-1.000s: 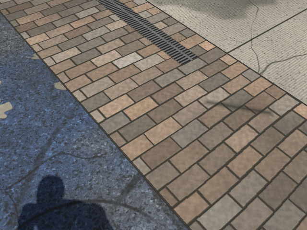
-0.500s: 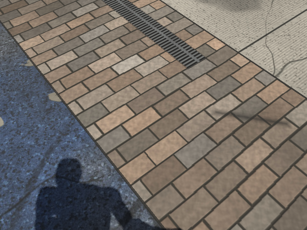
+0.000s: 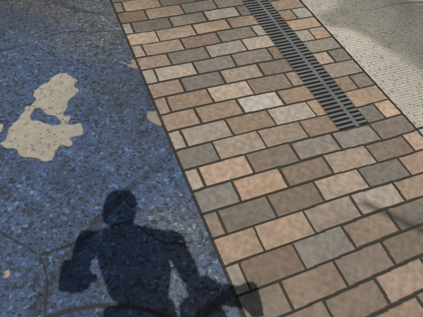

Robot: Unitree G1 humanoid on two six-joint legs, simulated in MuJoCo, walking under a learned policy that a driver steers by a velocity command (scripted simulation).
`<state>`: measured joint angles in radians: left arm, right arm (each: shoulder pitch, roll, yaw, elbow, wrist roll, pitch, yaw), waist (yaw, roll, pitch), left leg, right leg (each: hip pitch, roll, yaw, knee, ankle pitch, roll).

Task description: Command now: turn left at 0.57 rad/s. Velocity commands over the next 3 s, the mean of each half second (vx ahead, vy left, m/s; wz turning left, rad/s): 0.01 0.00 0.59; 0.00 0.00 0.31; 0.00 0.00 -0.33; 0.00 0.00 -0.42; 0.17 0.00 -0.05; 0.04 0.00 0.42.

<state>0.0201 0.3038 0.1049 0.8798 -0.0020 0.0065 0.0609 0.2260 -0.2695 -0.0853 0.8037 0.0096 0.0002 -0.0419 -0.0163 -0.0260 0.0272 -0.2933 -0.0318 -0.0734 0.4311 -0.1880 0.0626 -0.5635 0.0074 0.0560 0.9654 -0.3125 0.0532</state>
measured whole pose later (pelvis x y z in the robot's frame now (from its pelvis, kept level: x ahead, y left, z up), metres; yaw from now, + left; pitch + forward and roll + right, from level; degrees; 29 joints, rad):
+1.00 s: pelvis +0.01 +0.02 -0.01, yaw +26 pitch +1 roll +0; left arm 0.15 0.30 0.06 0.85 0.00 0.03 0.02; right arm 0.13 -0.24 -0.03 0.71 -0.01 0.00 -0.01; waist 0.01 -0.03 0.03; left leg -0.25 -0.05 0.00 0.47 -0.23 0.05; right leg -0.32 -0.06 0.01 0.68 -0.36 0.06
